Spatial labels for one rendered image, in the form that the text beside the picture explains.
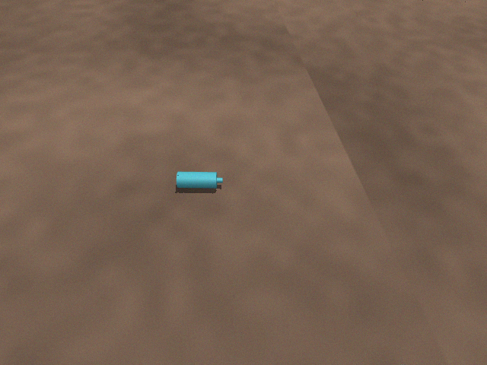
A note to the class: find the bottle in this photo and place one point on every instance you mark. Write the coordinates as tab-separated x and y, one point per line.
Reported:
207	180

